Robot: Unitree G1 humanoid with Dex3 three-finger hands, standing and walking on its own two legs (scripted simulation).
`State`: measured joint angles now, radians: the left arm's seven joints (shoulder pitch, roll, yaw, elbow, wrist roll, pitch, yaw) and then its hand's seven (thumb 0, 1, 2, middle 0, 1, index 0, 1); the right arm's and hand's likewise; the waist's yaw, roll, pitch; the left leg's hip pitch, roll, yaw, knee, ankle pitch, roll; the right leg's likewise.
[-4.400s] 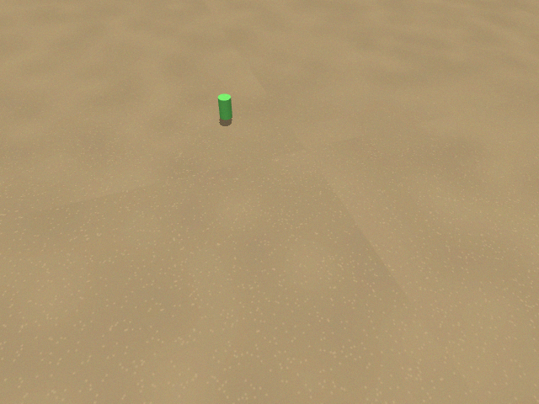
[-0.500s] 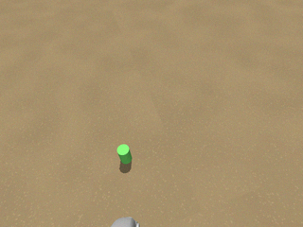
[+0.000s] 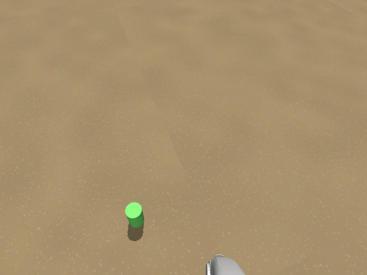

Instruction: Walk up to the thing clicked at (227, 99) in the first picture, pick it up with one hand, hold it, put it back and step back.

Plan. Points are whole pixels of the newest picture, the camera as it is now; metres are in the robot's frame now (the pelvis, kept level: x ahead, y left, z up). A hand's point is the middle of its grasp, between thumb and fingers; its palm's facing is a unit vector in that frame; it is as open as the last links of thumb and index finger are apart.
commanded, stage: walk up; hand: left
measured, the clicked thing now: (135, 215) +0.50 +0.21 -0.70
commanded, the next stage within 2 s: stand in 1.74 s
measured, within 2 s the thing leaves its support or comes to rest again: neither
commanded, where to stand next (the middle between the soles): +0.15 +0.00 m, yaw +0 degrees
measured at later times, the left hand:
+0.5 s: hand out of the picture +0.15 +0.27 -0.16, palm faces -0.01 -0.93 -0.36, open 7.4 cm
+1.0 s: hand (68, 269) +0.17 +0.26 -0.14, palm faces +0.00 -0.94 -0.34, open 7.4 cm
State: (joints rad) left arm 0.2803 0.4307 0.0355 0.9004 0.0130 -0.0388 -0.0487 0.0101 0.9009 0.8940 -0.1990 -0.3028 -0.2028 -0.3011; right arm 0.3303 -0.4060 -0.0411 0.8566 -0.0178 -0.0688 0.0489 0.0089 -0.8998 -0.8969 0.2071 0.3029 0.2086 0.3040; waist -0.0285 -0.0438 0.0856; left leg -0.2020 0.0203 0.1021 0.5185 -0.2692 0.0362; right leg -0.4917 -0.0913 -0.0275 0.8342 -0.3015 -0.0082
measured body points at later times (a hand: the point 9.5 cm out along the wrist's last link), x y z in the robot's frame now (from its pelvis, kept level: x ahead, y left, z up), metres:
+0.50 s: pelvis +0.07 +0.00 -0.01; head +0.09 +0.01 +0.44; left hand +0.15 +0.32 -0.14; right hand +0.14 -0.32 -0.13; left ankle +0.11 +0.12 -0.74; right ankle +0.12 -0.13 -0.73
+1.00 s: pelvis +0.10 +0.01 +0.01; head +0.11 +0.00 +0.46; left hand +0.17 +0.31 -0.12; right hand +0.23 -0.29 -0.11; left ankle +0.11 +0.13 -0.73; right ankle +0.12 -0.14 -0.73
